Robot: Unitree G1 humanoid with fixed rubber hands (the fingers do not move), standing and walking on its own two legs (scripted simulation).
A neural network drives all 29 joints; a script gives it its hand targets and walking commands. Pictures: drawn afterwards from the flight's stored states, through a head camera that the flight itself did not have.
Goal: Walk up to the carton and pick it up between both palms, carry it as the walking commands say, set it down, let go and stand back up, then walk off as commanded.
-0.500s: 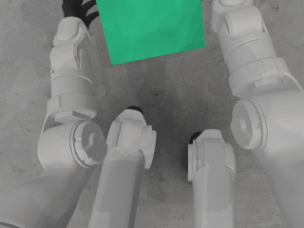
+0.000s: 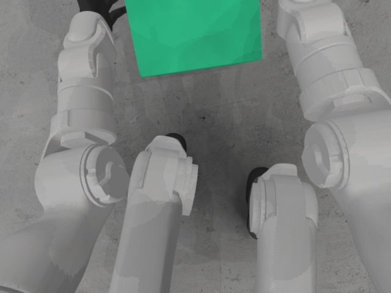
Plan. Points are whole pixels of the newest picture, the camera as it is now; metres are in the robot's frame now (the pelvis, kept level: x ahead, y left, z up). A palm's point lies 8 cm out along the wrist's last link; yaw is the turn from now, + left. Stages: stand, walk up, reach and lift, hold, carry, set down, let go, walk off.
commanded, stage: set down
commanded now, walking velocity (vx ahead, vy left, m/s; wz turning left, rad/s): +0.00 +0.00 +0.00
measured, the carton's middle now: out of the picture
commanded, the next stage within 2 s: none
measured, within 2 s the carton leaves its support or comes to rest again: rests again in 0.84 s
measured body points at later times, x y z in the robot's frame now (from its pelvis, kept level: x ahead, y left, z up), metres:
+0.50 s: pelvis +0.00 +0.00 -0.01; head +0.39 +0.03 +0.22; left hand +0.49 +0.27 -0.20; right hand +0.57 -0.01 -0.22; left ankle +0.12 +0.16 -0.36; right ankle +0.08 -0.11 -0.36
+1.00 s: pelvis +0.00 +0.01 -0.01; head +0.39 +0.03 +0.21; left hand +0.49 +0.28 -0.21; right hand +0.57 +0.00 -0.23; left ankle +0.12 +0.16 -0.36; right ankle +0.08 -0.11 -0.36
